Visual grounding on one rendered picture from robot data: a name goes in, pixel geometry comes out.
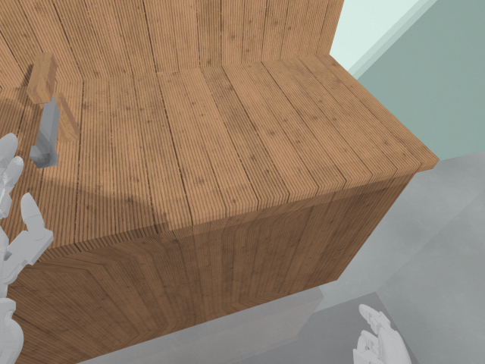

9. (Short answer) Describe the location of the counter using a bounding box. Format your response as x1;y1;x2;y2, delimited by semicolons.
0;0;440;364

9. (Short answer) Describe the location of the left robot forearm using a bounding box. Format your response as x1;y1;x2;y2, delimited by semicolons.
0;298;23;364

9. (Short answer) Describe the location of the robot left hand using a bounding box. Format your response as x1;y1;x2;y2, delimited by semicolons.
0;133;54;298

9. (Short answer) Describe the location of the robot right hand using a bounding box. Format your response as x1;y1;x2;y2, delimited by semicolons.
353;304;411;364

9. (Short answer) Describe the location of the tap lever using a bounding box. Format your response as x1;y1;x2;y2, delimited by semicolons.
30;98;60;168

